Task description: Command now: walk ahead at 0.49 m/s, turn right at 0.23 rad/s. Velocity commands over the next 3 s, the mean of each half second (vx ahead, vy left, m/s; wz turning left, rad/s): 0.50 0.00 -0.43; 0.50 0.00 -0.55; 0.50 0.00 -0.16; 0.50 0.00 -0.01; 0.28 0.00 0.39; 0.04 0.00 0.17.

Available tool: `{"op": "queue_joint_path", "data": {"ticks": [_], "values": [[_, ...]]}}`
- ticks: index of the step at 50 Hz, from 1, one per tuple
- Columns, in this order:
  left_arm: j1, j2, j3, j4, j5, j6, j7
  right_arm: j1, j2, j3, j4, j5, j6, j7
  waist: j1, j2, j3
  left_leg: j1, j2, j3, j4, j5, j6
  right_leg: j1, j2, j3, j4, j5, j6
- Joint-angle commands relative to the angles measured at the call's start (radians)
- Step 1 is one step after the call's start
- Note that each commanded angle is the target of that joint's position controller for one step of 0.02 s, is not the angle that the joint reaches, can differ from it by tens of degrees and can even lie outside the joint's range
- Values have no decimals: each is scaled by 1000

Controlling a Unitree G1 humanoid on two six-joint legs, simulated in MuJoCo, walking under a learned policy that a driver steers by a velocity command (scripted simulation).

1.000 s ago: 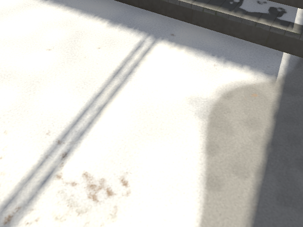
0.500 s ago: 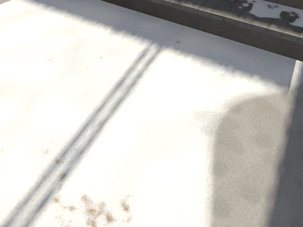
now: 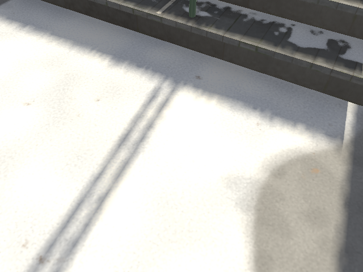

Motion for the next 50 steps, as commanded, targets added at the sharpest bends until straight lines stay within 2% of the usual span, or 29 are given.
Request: {"op": "queue_joint_path", "data": {"ticks": [1, 6, 9, 11, 14, 15, 16, 17, 18, 19, 20, 21, 22, 23, 25, 27, 30, 35, 38, 40, 41, 42, 43, 44, 45, 46, 47, 48, 50], "values": [[-13, 43, 9, -37, -6, 8, -6, 41, -93, -12, -27, 0, -22, -6, 9, 58, 64, -20, 296, -186, -223, 81, 74, -104, -17, 28, -62, 111, 11], [-158, 20, 0, -74, -9, 1, -13, 92, -83, 0, -2, 3, -27, -19, -23, 73, 78, 63, 283, -57, -206, 237, 24, -109, 20, -27, -276, 251, 14], [-248, 7, -9, -105, -5, -1, -19, 146, -81, 5, 26, -2, -25, -33, -50, 75, 97, 159, 304, -11, -173, 366, 20, -110, 32, -89, -388, 233, 0], [-273, 7, -9, -120, -4, -4, -21, 164, -94, 4, 43, -6, -18, -42, -52, 82, 94, 232, 324, 16, -118, 493, 17, -91, 52, -124, -442, 168, -21], [-188, 27, 4, -102, 0, -5, -13, 135, -131, -2, 48, -7, -8, -57, 4, 123, 27, 284, 340, 66, 78, 936, 1, 69, 137, -189, -480, 19, -80], [-98, 46, 15, -76, 1, -7, -9, 123, -147, -7, 46, -9, 0, -59, 44, 134, -24, 281, 343, 79, 216, 1022, 1, 166, 173, -199, -497, -24, -107], [31, 74, 31, -35, 5, -14, -6, 111, -164, -11, 39, -7, 7, -57, 98, 135, -97, 224, 340, 94, 402, 967, -4, 333, 194, -184, -559, -12, -139], [188, 140, 59, 6, 21, -18, 4, 77, -168, -11, 11, -1, 6, -52, 177, 95, -179, 21, 322, 100, 666, 719, -23, 586, 104, -39, -602, -47, -195], [226, 253, 91, -5, 25, -13, 18, 114, -63, 7, -53, 16, -3, -27, 128, -138, -290, -420, 152, 100, 1071, -122, -76, 930, -221, 464, -614, -32, -352], [235, 245, 91, -2, -9, 2, 15, 18, -130, -9, -87, 10, -16, -21, 147, -69, -337, -591, 60, -103, 1218, -339, -78, 966, -277, 742, -762, -14, -403], [163, 224, 85, 3, -20, 5, 20, -82, -138, -9, -127, 10, -31, -16, 117, -13, -166, -676, 139, -153, 1155, -217, -69, 844, -236, 557, -794, 30, -352], [108, 170, 74, -3, -23, 3, 20, -94, -136, -7, -131, 12, -41, -15, 78, 47, -90, -625, 172, -142, 1063, -144, -72, 704, -202, 456, -820, 134, -305], [64, 137, 65, -9, -22, -2, 22, -90, -126, -8, -125, 2, -31, -17, 32, 88, -35, -562, 197, -142, 985, -131, -84, 588, -149, 372, -836, 236, -262], [44, 111, 55, -10, -28, -8, 26, -73, -114, -6, -129, -18, -9, -15, -4, 80, -23, -500, 210, -144, 932, -132, -103, 510, -99, 306, -848, 295, -237], [60, 120, 52, -8, -34, -27, 26, -59, -93, -5, -135, -35, 30, -6, -25, 53, -34, -455, 210, -128, 867, -133, -132, 458, -57, 254, -854, 383, -228], [93, 154, 59, -2, -35, -34, 26, -110, -89, -3, -163, -36, 47, -1, -22, 28, -22, -474, 209, -108, 792, -78, -154, 421, -28, 227, -867, 399, -217], [162, 158, 58, 6, -34, -29, 25, -261, -101, -3, -223, -30, 54, 1, 26, -9, 9, -543, 203, -95, 645, 48, -170, 436, -5, 238, -876, 385, -180], [259, 167, 58, 9, -27, -23, 32, -437, -106, 9, -290, -21, 49, 9, 95, -33, 7, -589, 161, -106, 454, 156, -159, 569, -9, 287, -831, 412, -154], [281, 181, 61, 3, -16, -20, 40, -508, -118, 15, -330, -13, 37, 12, 112, -42, 15, -568, 133, -114, 356, 137, -141, 631, -34, 332, -787, 457, -153], [247, 200, 66, -12, -13, -21, 49, -470, -139, 11, -333, -8, 28, 10, 78, -51, 12, -458, 119, -131, 278, 105, -119, 622, -47, 357, -752, 485, -128], [206, 212, 69, -24, -12, -23, 50, -400, -155, 6, -316, -6, 22, 6, 39, -56, -3, -336, 100, -129, 239, 68, -103, 581, -39, 351, -709, 546, -106], [178, 224, 71, -33, -12, -27, 44, -288, -181, -6, -281, -4, 15, -4, -7, -46, -54, -177, 70, -116, 217, 33, -85, 549, -14, 342, -607, 642, -85], [160, 223, 71, -38, -20, -34, 33, -141, -212, -19, -244, -9, 2, -16, -81, 8, -135, 32, 99, -134, 163, 56, -58, 482, 50, 296, -415, 615, -62], [176, 150, 51, -71, -30, -43, 24, 19, -284, -36, -240, -33, -4, -36, -126, 111, -293, 270, 329, -358, 148, -147, -14, 352, 111, 229, -140, 315, -45], [320, 68, 36, -89, -63, -36, 27, -10, -355, -51, -252, -49, 8, -36, -32, 348, -384, 457, 575, -818, 36, -184, 107, 53, 260, 120, 118, -396, -14], [300, 159, 43, -59, -20, -22, 36, -66, -271, -46, -256, -28, 22, -30, -16, 211, -288, 339, 537, -881, -4, -337, 118, -37, 164, 118, 202, -322, -26], [221, 164, 47, -58, -8, -17, 27, -130, -181, -25, -264, -18, 22, -25, -10, 101, -143, 186, 482, -707, -29, -324, 96, -29, 125, 108, 186, -211, -21], [172, 144, 42, -67, -5, -16, 19, -159, -138, -14, -255, -18, 18, -19, -2, 56, -75, 84, 425, -566, -50, -199, 75, -5, 99, 98, 140, -155, -14], [161, 116, 37, -70, 10, 0, 2, -135, -124, -6, -220, -15, 6, -16, 21, 127, -37, -14, 349, -394, -81, -7, 45, 51, 74, 89, 79, -134, 1]]}}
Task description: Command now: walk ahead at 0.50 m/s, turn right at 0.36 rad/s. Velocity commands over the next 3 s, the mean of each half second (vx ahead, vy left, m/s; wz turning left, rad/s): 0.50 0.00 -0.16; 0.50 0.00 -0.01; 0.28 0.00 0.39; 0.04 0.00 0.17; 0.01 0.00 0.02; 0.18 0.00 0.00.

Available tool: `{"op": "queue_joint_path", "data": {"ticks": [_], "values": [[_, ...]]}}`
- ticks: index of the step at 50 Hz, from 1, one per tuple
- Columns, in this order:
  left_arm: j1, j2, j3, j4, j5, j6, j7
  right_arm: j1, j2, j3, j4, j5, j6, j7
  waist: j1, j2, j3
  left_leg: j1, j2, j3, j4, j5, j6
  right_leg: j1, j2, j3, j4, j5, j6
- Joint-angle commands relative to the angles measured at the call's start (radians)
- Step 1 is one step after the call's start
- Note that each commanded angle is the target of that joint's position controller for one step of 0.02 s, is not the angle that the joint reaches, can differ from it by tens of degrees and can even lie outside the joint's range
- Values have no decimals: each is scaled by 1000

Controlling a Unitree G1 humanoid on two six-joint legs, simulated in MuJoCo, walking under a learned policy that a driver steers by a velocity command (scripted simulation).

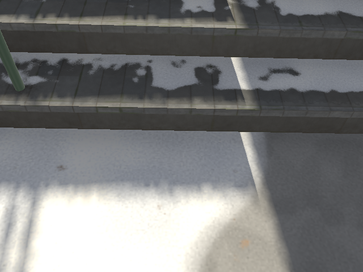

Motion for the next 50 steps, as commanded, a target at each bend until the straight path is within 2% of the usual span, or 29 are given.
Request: {"op": "queue_joint_path", "data": {"ticks": [1, 3, 5, 7, 10, 13, 16, 17, 18, 19, 20, 21, 22, 23, 24, 26, 29, 34, 37, 40, 42, 43, 44, 45, 46, 47, 48, 49, 50], "values": [[46, 31, 1, -50, 18, 10, -19, 124, -79, -20, 8, 11, -27, 7, -29, 142, -48, 190, 256, -300, -289, 95, 128, -195, -82, 29, 14, 54, 15], [19, 22, -3, -61, 18, 17, -25, 162, -87, -23, 35, 20, -46, 16, -23, 137, -49, 200, 255, -246, -306, 194, 145, -224, -79, 30, -19, 77, 21], [-61, 17, -10, -88, 20, 18, -31, 185, -97, -26, 53, 22, -51, 18, -29, 129, -25, 209, 256, -205, -341, 191, 156, -287, -96, 21, -82, 138, 32], [-150, 9, -21, -117, 19, 14, -38, 206, -93, -25, 71, 22, -46, 19, -40, 122, -3, 210, 237, -156, -366, 185, 153, -313, -117, -13, -192, 211, 46], [-274, -20, -45, -151, 14, 5, -47, 244, -103, -26, 96, 27, -39, 21, -66, 123, 10, 187, 205, -86, -369, 231, 137, -236, -133, -93, -386, 306, 56], [-347, -8, -50, -171, 8, 0, -42, 304, -130, -32, 125, 25, -32, 20, -90, 128, 16, 232, 230, -83, -340, 282, 131, -178, -121, -131, -492, 288, 45], [-346, 12, -45, -176, 10, -8, -31, 325, -145, -36, 150, 22, -17, 14, -79, 133, 18, 305, 266, -93, -268, 379, 123, -122, -98, -145, -566, 203, 10], [-294, 17, -41, -158, 15, -13, -25, 322, -149, -36, 156, 24, -11, 12, -51, 128, -4, 315, 259, -78, -192, 482, 113, -41, -73, -156, -611, 186, -6], [-174, 31, -30, -114, 23, -23, -18, 325, -139, -32, 164, 28, -5, 11, 2, 89, -64, 294, 221, -35, -34, 563, 95, 120, -47, -163, -683, 204, -28], [-4, 82, -10, -62, 39, -34, -6, 318, -113, -22, 149, 31, -6, 10, 65, 38, -174, 169, 177, 0, 176, 444, 71, 359, -131, -63, -690, 166, -66], [123, 187, 16, -52, 54, -36, 9, 339, -22, 3, 90, 49, -9, 16, 87, -158, -302, -139, 62, 71, 525, -3, 23, 630, -431, 348, -758, 29, -154], [125, 202, 26, -38, 7, -19, 10, 349, -87, -20, 98, 34, -4, 9, 73, -193, -315, -299, -11, -12, 692, -350, 26, 621, -506, 589, -868, 48, -216], [40, 145, 13, -45, -9, -14, 7, 285, -120, -32, 92, 22, 2, 8, 35, -90, -172, -360, 56, -69, 731, -287, 37, 519, -452, 440, -864, 53, -195], [-28, 84, -2, -54, -11, -21, 2, 244, -95, -26, 87, 24, -3, 16, 9, -51, -90, -343, 86, -76, 693, -211, 38, 393, -402, 327, -894, 117, -172], [-72, 49, -11, -55, -9, -27, 0, 235, -75, -25, 93, 25, 1, 20, -25, -39, -46, -292, 113, -74, 634, -164, 33, 300, -349, 238, -933, 163, -135], [-84, 21, -19, -38, -11, -41, 4, 262, -53, -22, 114, 2, 25, 31, -65, -50, -24, -216, 125, -62, 590, -118, 11, 209, -292, 135, -975, 276, -110], [-27, 45, -11, 0, -19, -59, 5, 198, -47, -26, 95, -1, 39, 41, -74, -26, -9, -261, 132, -46, 547, -38, -11, 215, -280, 76, -1012, 387, -130], [54, 41, -14, 53, -18, -59, 3, -6, -37, -18, 36, 6, 38, 44, -37, -20, 36, -341, 135, -20, 343, 119, -35, 263, -254, 8, -1034, 456, -124], [100, 56, -12, 81, -14, -62, 7, -108, -30, -8, 7, 10, 34, 44, -11, -21, 49, -307, 111, 3, 209, 176, -23, 303, -258, -19, -1029, 509, -118], [140, 66, -10, 114, -8, -59, 16, -173, -45, -7, -18, 11, 30, 39, 3, -22, 67, -301, 95, 8, 121, 153, 6, 391, -287, -18, -1006, 548, -113], [139, 75, -8, 132, -5, -55, 21, -172, -56, -11, -24, 12, 22, 38, -10, -25, 68, -268, 78, 14, 80, 89, 33, 442, -306, -24, -959, 645, -103], [124, 82, -7, 135, -4, -54, 22, -143, -61, -14, -16, 12, 18, 35, -27, -30, 53, -212, 57, 25, 57, 48, 50, 453, -305, -36, -910, 758, -92], [112, 87, -5, 141, -2, -53, 23, -80, -72, -21, 4, 10, 13, 28, -56, -36, 16, -117, 25, 41, 38, 12, 67, 454, -301, -48, -825, 904, -79], [98, 90, -6, 146, -3, -48, 22, 52, -84, -30, 48, 5, 5, 20, -116, -21, -55, 42, -10, 59, -20, 21, 90, 436, -272, -75, -662, 985, -63], [93, 72, -14, 138, -4, -47, 21, 233, -128, -48, 108, -11, -6, 9, -178, 14, -161, 300, 41, 2, -26, 20, 124, 297, -226, -104, -439, 851, -46], [170, -21, -39, 101, -42, -49, 12, 373, -250, -80, 126, -37, -11, -1, -178, 216, -317, 644, 348, -425, -58, -102, 238, -60, -96, -171, -43, 397, 2], [165, 32, -20, 116, -24, -52, 9, 352, -238, -82, 137, 1, 2, 10, -160, 246, -360, 664, 430, -754, -220, -120, 289, -230, 7, -72, 137, -143, -2], [71, 65, -8, 93, -8, -51, 7, 225, -204, -72, 123, 26, 6, 14, -109, 162, -189, 521, 379, -608, -234, -173, 263, -305, -80, -24, 168, -54, -12], [9, 50, -13, 78, -4, -57, -1, 144, -134, -55, 111, 32, 4, 20, -87, 93, -93, 377, 343, -499, -266, -121, 246, -295, -123, -33, 115, 35, -10]]}}
Over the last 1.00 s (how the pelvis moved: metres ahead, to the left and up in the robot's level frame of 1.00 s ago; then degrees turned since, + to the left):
0.56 -0.11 -0.01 -32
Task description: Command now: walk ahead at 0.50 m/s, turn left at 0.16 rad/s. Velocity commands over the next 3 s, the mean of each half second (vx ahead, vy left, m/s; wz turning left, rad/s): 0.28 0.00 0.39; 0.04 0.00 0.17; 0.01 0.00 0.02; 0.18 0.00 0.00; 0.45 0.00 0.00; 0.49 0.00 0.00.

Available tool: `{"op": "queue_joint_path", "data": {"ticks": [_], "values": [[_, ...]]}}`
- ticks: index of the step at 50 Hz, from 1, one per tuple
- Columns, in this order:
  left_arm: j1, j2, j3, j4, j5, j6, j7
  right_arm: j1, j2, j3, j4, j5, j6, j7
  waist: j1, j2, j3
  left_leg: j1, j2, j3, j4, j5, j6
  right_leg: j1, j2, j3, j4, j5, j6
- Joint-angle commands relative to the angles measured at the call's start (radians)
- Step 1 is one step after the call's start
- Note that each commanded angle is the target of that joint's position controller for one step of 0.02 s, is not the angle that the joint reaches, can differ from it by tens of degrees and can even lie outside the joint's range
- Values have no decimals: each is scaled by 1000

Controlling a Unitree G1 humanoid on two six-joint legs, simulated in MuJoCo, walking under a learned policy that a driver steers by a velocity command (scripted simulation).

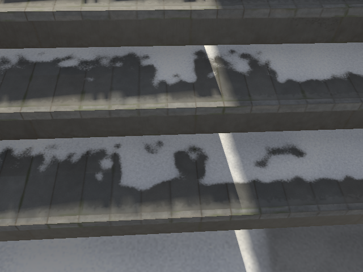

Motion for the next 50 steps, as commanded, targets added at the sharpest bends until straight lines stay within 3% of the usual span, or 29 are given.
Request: {"op": "queue_joint_path", "data": {"ticks": [1, 2, 4, 7, 10, 15, 18, 19, 20, 21, 22, 23, 24, 25, 27, 29, 34, 37, 38, 39, 40, 41, 42, 43, 45, 46, 47, 50], "values": [[-48, 91, 20, -81, 9, -21, -10, 153, -111, -32, 30, 24, -1, 2, -46, 50, -40, 327, 294, -454, -356, -26, 161, -408, -100, 53, 171, 113, -11], [-44, 79, 17, -83, 24, -11, -10, 148, -84, -23, 46, 28, -6, 0, -17, 63, -18, 252, 252, -390, -375, 64, 138, -352, -116, 51, 121, 132, 5], [-32, 56, 11, -82, 36, 7, -15, 175, -87, -22, 66, 27, -16, -1, 2, 66, -39, 213, 217, -328, -379, 199, 143, -298, -110, 29, 78, 146, 33], [-103, 56, 11, -115, 26, 20, -7, 204, -134, -32, 80, 26, -22, -5, 9, 58, -14, 187, 195, -257, -347, 537, 160, -325, -93, 3, -32, 182, 84], [-206, 47, 4, -154, 17, 24, 7, 237, -134, -31, 86, 21, -9, -7, -18, 81, -30, 196, 148, -209, -277, 718, 125, -307, -58, -15, -177, 255, 107], [-288, 82, 2, -184, -3, 23, 29, 259, -148, -41, 74, 10, 17, -19, -62, 126, -81, 268, 145, -276, -173, 698, 85, -244, -8, 7, -342, 290, 93], [-200, 120, 13, -163, -3, 5, 44, 197, -159, -52, 50, 16, 27, -31, -19, 120, -79, 279, 139, -358, -63, 589, 45, -118, -4, 43, -538, 308, 64], [-138, 139, 20, -150, 8, -10, 54, 174, -153, -53, 37, 30, 24, -30, 12, 78, -96, 234, 97, -352, 39, 518, 14, 4, -45, 64, -645, 443, 48], [-72, 218, 36, -159, 27, -22, 65, 187, -97, -36, -3, 47, 18, -32, 14, -67, -204, 132, 31, -294, 247, 236, -24, 190, -274, 236, -617, 796, -5], [-102, 269, 46, -178, 12, 3, 57, 350, -39, -32, 7, 54, 35, -45, -56, -251, -289, -36, -130, -158, 461, -501, -44, 308, -496, 436, -570, 1214, -160], [-107, 214, 44, -185, -7, 26, 52, 370, -113, -45, 44, 24, 59, -53, -51, -174, -318, -72, -76, -135, 602, -528, -47, 257, -511, 466, -604, 1034, -224], [-153, 135, 23, -202, -6, 34, 54, 297, -135, -54, 49, -2, 73, -46, -52, -69, -226, -71, -43, -160, 633, -441, -58, 151, -424, 374, -646, 830, -195], [-210, 100, 10, -209, -4, 43, 59, 252, -119, -55, 45, -10, 83, -36, -68, -57, -153, -63, -21, -166, 610, -376, -76, 61, -348, 281, -681, 682, -152], [-229, 97, 6, -211, 1, 48, 64, 222, -105, -53, 39, -12, 94, -27, -68, -93, -109, -56, -8, -163, 589, -334, -94, 7, -301, 217, -706, 630, -132], [-223, 113, 8, -195, 7, 49, 64, 231, -82, -44, 48, -7, 110, -19, -75, -119, -103, 1, -28, -139, 550, -290, -118, -48, -252, 128, -710, 673, -132], [-205, 121, 9, -178, 5, 44, 57, 217, -75, -38, 51, -1, 118, -24, -72, -108, -133, 37, -33, -131, 460, -291, -121, -31, -260, 110, -700, 694, -144], [-206, 150, 14, -150, 15, 55, 43, 136, -82, -19, 50, 10, 133, -31, -41, -163, -140, 138, -19, -92, 188, -285, -90, -42, -265, 138, -728, 390, -135], [-212, 169, 18, -133, 5, 77, 42, 173, -78, -10, 82, 10, 118, -34, -69, -125, -113, 281, -21, -62, -102, -129, -50, -110, -252, 140, -714, 234, -82], [-179, 164, 18, -119, 6, 80, 41, 154, -101, -9, 79, 5, 107, -37, -63, -72, -76, 325, 6, -117, -227, -64, -29, -165, -238, 131, -700, 186, -25], [-154, 115, 6, -127, 3, 78, 33, 140, -145, -10, 66, -13, 94, -43, -41, 76, -88, 362, 176, -326, -347, -137, 1, -218, -175, 69, -586, 110, 37], [-163, 58, -7, -136, -12, 79, 36, 78, -185, -11, 61, 5, 89, -39, -16, 225, -28, 139, 319, -468, -407, -176, 77, -157, -53, -23, -568, 59, 82], [-178, 90, -1, -108, -6, 86, 38, 7, -121, 7, 53, 4, 77, -36, -12, 153, 15, 20, 289, -420, -414, -225, 77, -15, -76, 22, -495, 111, 80], [-166, 75, -1, -94, -6, 87, 33, -28, -92, 19, 58, 8, 67, -38, 14, 136, 15, 8, 235, -361, -407, -239, 43, 26, -67, 23, -535, 178, 76], [-145, 65, -5, -75, 0, 84, 29, -33, -93, 22, 73, 9, 62, -42, 29, 136, 22, 43, 190, -309, -388, -222, 11, 39, -69, 20, -584, 244, 76], [-124, 84, -5, -49, 13, 71, 27, 21, -102, 21, 100, 15, 49, -44, 14, 125, -1, 126, 147, -271, -343, -105, -25, 69, -101, 41, -668, 346, 81], [-132, 99, -6, -36, 8, 63, 28, 79, -89, 24, 118, 20, 46, -41, -18, 95, -19, 123, 140, -282, -349, -104, -34, 97, -117, 63, -678, 346, 83], [-118, 98, -5, -19, -2, 60, 25, 101, -88, 24, 135, 23, 47, -40, -18, 78, -12, 144, 127, -270, -357, -132, -37, 68, -119, 69, -679, 323, 83], [-112, 70, -14, 15, -2, 60, 24, 103, -84, 24, 156, 22, 52, -45, -20, 31, 21, 167, 117, -252, -335, -129, -33, 30, -118, 73, -702, 307, 88]]}}
Over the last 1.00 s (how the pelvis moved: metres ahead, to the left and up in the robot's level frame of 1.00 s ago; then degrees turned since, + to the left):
0.51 -0.02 -0.01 -3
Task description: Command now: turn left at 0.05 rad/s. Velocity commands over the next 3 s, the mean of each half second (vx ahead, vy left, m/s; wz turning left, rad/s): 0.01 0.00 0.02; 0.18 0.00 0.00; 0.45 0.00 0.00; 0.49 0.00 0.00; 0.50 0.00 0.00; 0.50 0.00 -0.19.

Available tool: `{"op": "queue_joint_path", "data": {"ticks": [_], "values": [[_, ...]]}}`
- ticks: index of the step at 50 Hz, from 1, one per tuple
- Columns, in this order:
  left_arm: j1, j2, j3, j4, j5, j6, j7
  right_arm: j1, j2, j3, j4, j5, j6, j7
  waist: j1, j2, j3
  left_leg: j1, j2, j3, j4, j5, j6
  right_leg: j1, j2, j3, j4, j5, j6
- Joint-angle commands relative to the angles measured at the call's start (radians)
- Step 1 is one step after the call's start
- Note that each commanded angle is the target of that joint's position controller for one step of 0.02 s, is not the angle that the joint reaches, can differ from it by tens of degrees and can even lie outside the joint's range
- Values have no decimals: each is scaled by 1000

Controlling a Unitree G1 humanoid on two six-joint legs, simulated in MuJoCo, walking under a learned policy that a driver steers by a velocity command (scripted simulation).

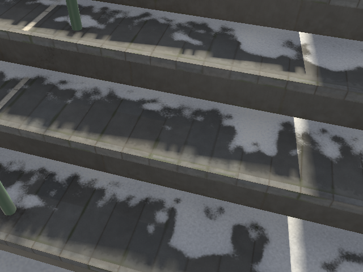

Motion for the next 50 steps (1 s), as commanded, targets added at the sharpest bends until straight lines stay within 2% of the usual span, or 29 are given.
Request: {"op": "queue_joint_path", "data": {"ticks": [1, 7, 15, 32, 33, 34, 37, 40, 41, 43, 45, 46, 47, 48, 49, 50], "values": [[18, 74, 9, 4, 0, -12, 3, 31, -124, -24, -3, 2, -7, -5, -18, 35, 62, -127, 146, -141, -138, -62, 20, 54, -68, 90, -47, 6, 2], [34, 62, 5, 48, 0, -14, 10, 47, -110, -21, 29, 4, -14, -6, -20, 14, 43, -115, 137, -123, -121, -20, 24, 70, -74, 96, -45, 7, -5], [51, 50, 3, 86, -1, -10, 17, 85, -95, -13, 66, 4, -17, -12, -19, 18, 42, -110, 133, -110, -109, 30, 22, 86, -78, 98, -33, 26, -15], [51, 29, 1, 113, -5, -4, 25, 142, -71, -4, 93, 4, -23, -20, -23, 24, 50, -80, 136, -97, -86, 122, 19, 84, -74, 97, -17, 63, -19], [51, 21, -2, 115, -4, -3, 26, 146, -65, -1, 94, 2, -23, -20, -25, 26, 32, -73, 131, -97, -102, 59, 20, 93, -68, 94, -24, 20, -19], [40, 22, -1, 111, -2, -2, 26, 142, -66, -2, 93, 0, -22, -21, -28, 30, 40, -81, 124, -101, -119, -18, 23, 87, -57, 89, -25, -27, -19], [17, 22, 2, 89, 5, -3, 21, 150, -106, -20, 88, 0, -16, -20, -36, 83, 84, -102, 131, -150, -169, -270, 62, 14, 0, 34, 60, -186, -24], [-16, 1, 2, 53, 22, -15, 8, 190, -128, -39, 88, -3, -12, -15, -57, 134, 170, -71, 222, -263, -223, -441, 135, -162, 36, -26, 191, -279, -35], [-29, -6, 1, 35, 27, -23, 4, 201, -128, -44, 87, -4, -15, -14, -62, 139, 189, -53, 258, -294, -226, -430, 161, -201, 26, -32, 217, -279, -45], [-40, -5, 4, 6, 24, -45, -4, 220, -129, -51, 88, -4, -28, -9, -58, 136, 199, -27, 288, -307, -203, -295, 187, -212, 5, -35, 218, -268, -64], [32, 2, 13, 9, 13, -69, -8, 183, -128, -54, 74, -2, -41, -6, -8, 121, 157, -26, 261, -240, -113, -44, 171, -109, 14, -42, 130, -232, -83], [120, 12, 21, 34, 8, -79, -5, 121, -123, -53, 47, -3, -48, -5, 37, 96, 127, -58, 205, -159, -22, 109, 142, -8, 22, -24, 85, -217, -100], [212, 62, 40, 61, 7, -90, 2, 70, -88, -45, 17, 0, -62, 2, 72, -20, 93, -175, 120, -53, 162, 264, 95, 163, -32, 99, 29, -133, -138], [341, 151, 72, 97, 6, -90, 11, 49, -60, -38, -16, -2, -73, 9, 103, -217, 35, -386, 18, 57, 435, 99, 41, 374, -182, 322, -53, 57, -210], [400, 136, 71, 117, 17, -84, 9, 32, -65, -39, -23, -18, -69, 7, 111, -228, 28, -569, -15, 84, 656, -315, 33, 461, -317, 460, -82, 293, -269], [358, 98, 60, 104, 25, -82, 4, 44, -63, -44, -13, -33, -61, 9, 59, -76, 36, -590, 51, 21, 773, -332, 39, 402, -326, 408, -67, 269, -277]]}}
Over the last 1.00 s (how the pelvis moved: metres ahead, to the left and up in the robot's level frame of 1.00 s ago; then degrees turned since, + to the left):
0.18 0.00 0.02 19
